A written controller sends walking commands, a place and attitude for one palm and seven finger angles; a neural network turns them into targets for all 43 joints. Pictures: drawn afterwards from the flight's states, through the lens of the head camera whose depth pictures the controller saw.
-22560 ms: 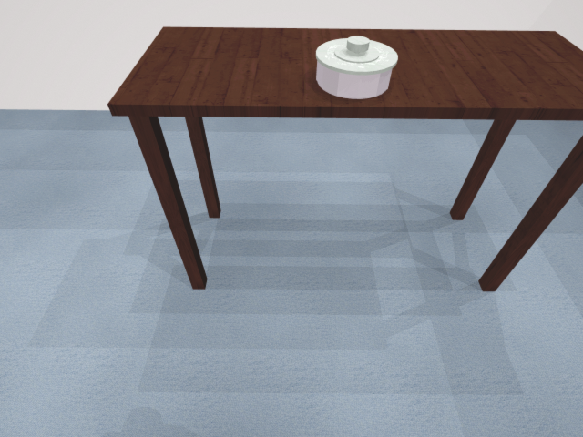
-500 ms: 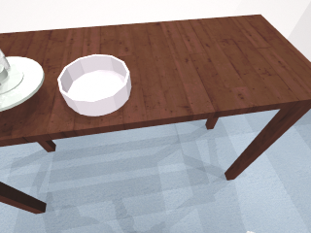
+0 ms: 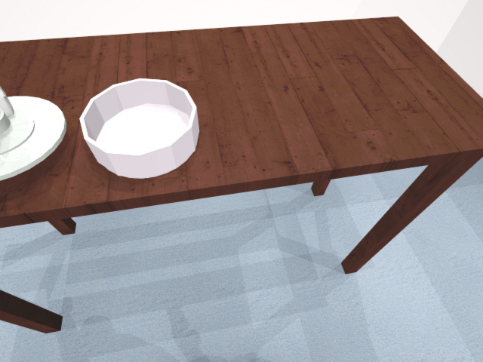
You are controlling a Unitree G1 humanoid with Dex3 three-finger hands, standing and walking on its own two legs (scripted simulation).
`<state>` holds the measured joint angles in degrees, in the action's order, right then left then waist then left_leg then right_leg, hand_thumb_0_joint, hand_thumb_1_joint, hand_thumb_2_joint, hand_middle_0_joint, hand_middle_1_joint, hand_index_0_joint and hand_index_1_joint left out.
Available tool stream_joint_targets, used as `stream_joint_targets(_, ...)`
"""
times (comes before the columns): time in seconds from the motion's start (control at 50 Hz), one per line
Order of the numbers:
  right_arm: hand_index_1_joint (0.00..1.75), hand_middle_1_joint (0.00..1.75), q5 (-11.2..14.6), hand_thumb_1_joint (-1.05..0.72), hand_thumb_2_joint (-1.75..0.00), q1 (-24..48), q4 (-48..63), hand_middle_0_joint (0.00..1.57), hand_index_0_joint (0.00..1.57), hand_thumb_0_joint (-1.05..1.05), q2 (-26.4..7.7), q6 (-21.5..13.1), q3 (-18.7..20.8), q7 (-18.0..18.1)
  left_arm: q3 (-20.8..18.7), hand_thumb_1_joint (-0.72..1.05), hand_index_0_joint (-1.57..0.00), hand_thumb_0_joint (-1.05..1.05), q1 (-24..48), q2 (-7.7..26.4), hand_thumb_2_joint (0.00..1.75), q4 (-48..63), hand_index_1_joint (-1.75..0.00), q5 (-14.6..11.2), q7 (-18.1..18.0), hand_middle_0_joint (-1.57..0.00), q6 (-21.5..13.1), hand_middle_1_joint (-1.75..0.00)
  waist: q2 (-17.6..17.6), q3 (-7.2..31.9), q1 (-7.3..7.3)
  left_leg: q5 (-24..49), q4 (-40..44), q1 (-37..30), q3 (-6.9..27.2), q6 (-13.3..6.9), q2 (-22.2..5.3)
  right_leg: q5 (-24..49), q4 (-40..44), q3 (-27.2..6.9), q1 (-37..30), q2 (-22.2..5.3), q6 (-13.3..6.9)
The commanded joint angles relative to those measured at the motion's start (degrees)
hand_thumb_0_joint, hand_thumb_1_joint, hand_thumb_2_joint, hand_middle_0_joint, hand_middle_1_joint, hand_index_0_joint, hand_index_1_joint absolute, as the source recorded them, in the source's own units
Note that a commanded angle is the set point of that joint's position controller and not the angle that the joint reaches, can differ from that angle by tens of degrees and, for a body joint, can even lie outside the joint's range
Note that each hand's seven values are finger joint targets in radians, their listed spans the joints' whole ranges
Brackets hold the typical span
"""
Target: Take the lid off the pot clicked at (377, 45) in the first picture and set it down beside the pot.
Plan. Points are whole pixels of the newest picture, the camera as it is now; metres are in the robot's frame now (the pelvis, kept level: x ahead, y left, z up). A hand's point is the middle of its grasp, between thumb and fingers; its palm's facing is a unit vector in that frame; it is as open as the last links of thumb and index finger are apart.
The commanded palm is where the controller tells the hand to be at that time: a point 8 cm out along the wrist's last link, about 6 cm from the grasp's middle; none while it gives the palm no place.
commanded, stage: lower the lid onto the table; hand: left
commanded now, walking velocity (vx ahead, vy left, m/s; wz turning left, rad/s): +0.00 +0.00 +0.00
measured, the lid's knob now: out of the picture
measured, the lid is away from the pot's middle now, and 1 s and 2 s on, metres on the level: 0.22 0.24 0.24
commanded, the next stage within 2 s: open the fingers wide in 0.46 s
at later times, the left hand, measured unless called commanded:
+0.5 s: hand out of the picture +0.42 +0.37 +0.14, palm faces -0.41 -0.24 -0.88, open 8.4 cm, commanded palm +0.46 +0.38 +0.21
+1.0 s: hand out of the picture +0.41 +0.37 +0.14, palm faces -0.35 -0.15 -0.92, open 8.4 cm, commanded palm +0.43 +0.38 +0.20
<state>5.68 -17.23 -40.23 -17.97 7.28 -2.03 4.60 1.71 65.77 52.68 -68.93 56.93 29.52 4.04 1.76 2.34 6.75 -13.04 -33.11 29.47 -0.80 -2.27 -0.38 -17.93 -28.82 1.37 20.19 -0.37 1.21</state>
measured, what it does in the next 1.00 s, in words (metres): stands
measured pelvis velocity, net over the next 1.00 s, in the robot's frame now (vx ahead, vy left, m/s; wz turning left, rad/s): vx -0.01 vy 0.01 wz -0.01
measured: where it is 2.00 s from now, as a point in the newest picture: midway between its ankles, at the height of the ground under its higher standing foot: outside the picture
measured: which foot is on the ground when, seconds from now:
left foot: down 0.00-1.00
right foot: down 0.00-1.00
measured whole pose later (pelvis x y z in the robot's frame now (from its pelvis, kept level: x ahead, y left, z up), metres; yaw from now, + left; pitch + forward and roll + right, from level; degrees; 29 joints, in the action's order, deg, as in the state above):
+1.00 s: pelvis -0.01 +0.01 -0.01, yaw +0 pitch +10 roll -3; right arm 6.0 -15.2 -38.3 -16.8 11.5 -1.5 5.5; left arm -3.4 55.5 52.9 -60.4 56.2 25.9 -5.0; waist 2.2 3.2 5.5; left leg -14.7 -39.3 35.0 -0.4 -2.7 -1.0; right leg -19.2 -34.2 1.5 25.3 0.2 1.5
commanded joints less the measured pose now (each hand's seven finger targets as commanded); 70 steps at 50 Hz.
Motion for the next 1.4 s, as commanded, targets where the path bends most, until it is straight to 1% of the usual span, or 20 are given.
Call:
stream_joint_targets(0.0,0.3,0.3,-0.1,-0.9,-0.9,-2.6,4.6,0.2,0.2,0.0,-10.3,-1.1,3.2,0.7,-3.0,0.59,-0.76,0.0,30.7,20.2,1.03,12.4,-1.03,0.7,-3.2,-0.83,-0.3,-1.07,9.4,22.9,-0.35,17.4,0.7,-23.8,1.4,-2.2,1.4,13.6,2.8,1.7,3.7,4.0,-3.1)
stream_joint_targets(0.12,0.3,0.3,0.1,-0.9,-0.9,-2.3,5.2,0.2,0.2,0.0,-10.4,-1.4,2.8,1.1,-4.8,0.59,-0.76,0.0,29.9,22.2,1.03,16.0,-1.03,0.2,-3.6,-0.83,-1.8,-1.07,10.7,28.0,-1.22,25.2,-1.0,-27.1,1.8,-2.2,1.0,16.4,0.9,1.9,3.2,4.2,-3.2)
stream_joint_targets(0.22,0.3,0.3,0.2,-0.9,-0.9,-2.4,4.9,0.2,0.2,0.0,-10.2,-1.2,3.0,1.0,-2.6,0.59,-0.76,0.0,27.7,18.8,1.03,13.8,-1.03,-0.3,-3.3,-0.83,-1.9,-1.07,10.1,25.0,-0.68,23.8,-1.4,-26.0,1.3,-2.2,1.0,15.8,0.8,2.1,5.3,4.3,-3.1)
stream_joint_targets(0.26,0.3,0.3,0.0,-0.9,-0.9,-2.9,5.0,0.2,0.2,0.0,-10.2,-0.7,3.1,0.9,-5.0,0.59,-0.76,0.0,27.9,21.9,1.03,13.0,-1.03,0.4,-3.8,-0.83,-1.8,-1.07,10.0,24.6,-0.71,21.1,-1.7,-24.0,1.6,-2.2,1.3,15.0,0.8,1.8,5.1,4.2,-3.0)
stream_joint_targets(0.32,0.3,0.3,0.3,-0.9,-0.9,-2.4,4.7,0.2,0.2,0.0,-10.1,-1.0,3.0,1.1,-0.4,0.59,-0.76,0.0,27.5,16.1,1.03,13.5,-1.03,-1.0,-3.2,-0.83,-2.0,-1.07,9.4,23.4,-0.07,21.5,-1.6,-25.1,1.3,-2.3,0.8,14.5,0.8,2.2,6.8,4.3,-3.0)
stream_joint_targets(0.38,0.3,0.3,0.0,-0.9,-0.9,-3.0,4.7,0.2,0.2,0.0,-10.3,-0.7,3.0,1.3,-4.7,0.59,-0.76,0.0,28.4,22.0,1.03,13.5,-1.03,0.1,-4.0,-0.83,-2.3,-1.07,9.7,24.8,-0.31,18.2,-1.9,-22.9,1.5,-2.3,1.4,14.3,0.4,1.7,5.5,4.3,-3.0)
stream_joint_targets(0.42,0.3,0.3,0.2,-0.9,-0.9,-2.9,4.3,0.2,0.2,0.0,-10.3,-1.2,2.9,1.6,-1.8,0.59,-0.76,0.0,27.9,18.5,1.03,13.2,-1.03,-1.0,-3.6,-0.83,-2.6,-1.07,9.1,24.7,0.13,18.7,-2.0,-23.7,1.0,-2.4,1.1,14.2,0.2,2.0,6.2,4.3,-3.0)
stream_joint_targets(0.48,0.3,0.3,0.1,-0.9,-0.9,-3.9,3.5,0.2,0.2,0.0,-10.6,-0.9,2.9,1.8,-2.3,0.59,-0.76,0.0,26.9,19.8,1.03,9.1,-1.03,-0.2,-4.0,-0.83,-2.1,-1.07,7.1,21.5,0.71,11.9,-1.8,-19.4,0.8,-2.3,1.4,12.3,0.4,1.7,7.1,4.3,-2.8)
stream_joint_targets(0.54,0.3,0.3,0.0,-0.9,-0.9,-3.2,5.9,0.2,0.2,0.0,-9.6,-0.7,3.4,0.9,-2.9,0.59,-0.76,0.0,19.0,16.7,1.03,12.5,-1.03,-0.6,-4.2,-0.83,-2.5,-1.07,10.7,25.1,-1.89,19.5,-2.5,-22.5,1.9,-1.9,1.5,13.3,-1.3,2.1,6.6,4.2,-3.4)
stream_joint_targets(0.58,0.3,0.3,-0.7,-0.9,-0.9,-2.7,5.9,0.2,0.2,0.0,-9.5,0.8,3.6,1.3,-7.0,0.56,-0.74,0.0,16.8,19.7,1.01,19.9,-1.02,1.4,-6.0,-0.8,-6.7,-1.06,12.1,26.0,-2.19,24.6,-3.8,-24.2,2.1,-1.6,0.4,13.0,-1.6,2.2,9.3,4.7,-3.6)
stream_joint_targets(0.62,0.3,0.3,-0.4,-0.9,-0.9,-2.0,6.1,0.2,0.2,0.0,-9.1,1.1,3.7,1.4,-5.8,0.53,-0.72,0.0,17.0,17.2,0.99,22.4,-1.01,-0.1,-6.0,-0.78,-7.9,-1.06,10.5,25.3,-1.87,24.6,-3.7,-25.0,2.1,-2.0,-0.1,12.1,-1.3,2.6,9.6,4.8,-3.4)
stream_joint_targets(0.68,0.3,0.3,-0.2,-0.9,-0.9,-2.2,6.2,0.2,0.2,0.0,-9.7,2.4,4.2,1.7,-11.2,0.48,-0.69,0.0,14.9,22.9,0.96,18.9,-1.0,-1.1,-5.7,-0.74,-8.2,-1.04,5.8,23.4,-1.56,16.6,-3.3,-19.3,1.3,-2.4,1.1,12.0,-0.8,2.1,6.8,4.6,-3.1)
stream_joint_targets(0.72,0.3,0.3,0.1,-0.9,-0.9,-1.1,6.3,0.2,0.2,0.0,-10.1,2.7,3.9,1.9,-11.5,0.45,-0.67,0.0,17.3,24.4,0.95,21.8,-0.99,-1.6,-5.4,-0.72,-8.8,-1.03,7.9,24.8,-1.96,17.0,-3.1,-19.5,0.8,-2.3,1.0,13.0,-1.4,2.1,5.7,4.4,-3.3)
stream_joint_targets(0.84,0.3,0.3,-0.2,-0.9,-0.9,-1.5,6.2,0.2,0.2,0.0,-9.5,2.8,4.1,1.5,-10.5,0.35,-0.62,0.0,17.8,23.3,0.92,22.6,-0.94,-0.1,-6.4,-0.66,-9.1,-0.97,11.6,25.2,-1.96,16.8,-3.5,-22.9,2.2,-1.7,0.5,8.9,-1.2,2.3,10.0,4.7,-3.5)
stream_joint_targets(0.98,0.3,0.3,0.1,-0.9,-0.9,-1.2,6.3,0.2,0.2,0.0,-9.3,3.1,3.9,1.8,-8.9,0.22,-0.57,0.0,17.1,21.0,0.89,18.7,-0.88,-0.8,-6.2,-0.59,-8.4,-0.9,7.8,22.2,-1.17,11.7,-2.7,-19.3,1.6,-2.0,1.0,8.6,-0.6,2.4,9.3,4.5,-3.4)
stream_joint_targets(1.04,0.3,0.3,0.0,-0.9,-0.9,-1.1,6.2,0.2,0.2,0.0,-9.5,3.2,3.8,1.8,-11.3,0.17,-0.54,0.0,16.7,24.3,0.88,19.3,-0.84,-0.1,-6.5,-0.57,-8.5,-0.86,8.0,23.6,-2.03,12.7,-2.9,-19.2,1.4,-1.9,1.0,9.4,-1.2,2.1,7.9,4.5,-3.4)
stream_joint_targets(1.12,0.3,0.3,0.2,-0.9,-0.9,-0.5,6.7,0.2,0.2,0.0,-9.2,3.2,3.7,1.5,-7.5,0.09,-0.52,0.0,15.5,19.4,0.88,19.9,-0.8,-0.3,-6.1,-0.54,-8.7,-0.81,9.7,22.5,-2.0,15.5,-2.7,-21.0,1.6,-1.8,0.7,9.1,-1.3,2.8,9.6,4.7,-3.8)
stream_joint_targets(1.2,0.3,0.3,0.3,-0.9,-0.9,-1.5,6.4,0.2,0.2,0.0,-9.6,3.7,3.8,1.5,-7.2,0.01,-0.5,0.0,14.3,19.4,0.88,14.9,-0.74,-0.8,-5.5,-0.51,-7.7,-0.75,4.7,18.0,-1.0,7.5,-1.7,-15.9,1.3,-1.8,1.2,6.8,-0.4,2.5,9.4,4.6,-3.5)
stream_joint_targets(1.3,0.3,0.3,0.1,-0.9,-0.9,-1.7,6.4,0.2,0.2,0.0,-9.5,3.3,4.1,1.5,-5.8,-0.08,-0.47,0.0,19.4,18.3,0.88,21.8,-0.67,-0.8,-5.5,-0.48,-8.2,-0.67,10.0,23.1,-1.19,12.5,-2.2,-22.5,2.7,-1.7,0.6,6.7,-0.8,2.6,11.7,4.6,-3.8)
stream_joint_targets(1.38,0.3,0.3,-0.1,-0.9,-0.9,-2.3,6.4,0.2,0.2,0.0,-9.3,3.3,4.2,1.4,-8.8,-0.12,-0.46,0.0,15.9,19.8,0.87,20.6,-0.65,-1.8,-5.5,-0.46,-8.9,-0.65,8.2,23.8,-1.64,15.2,-2.7,-22.9,2.9,-1.9,0.7,7.7,-0.8,2.6,11.0,4.8,-3.6)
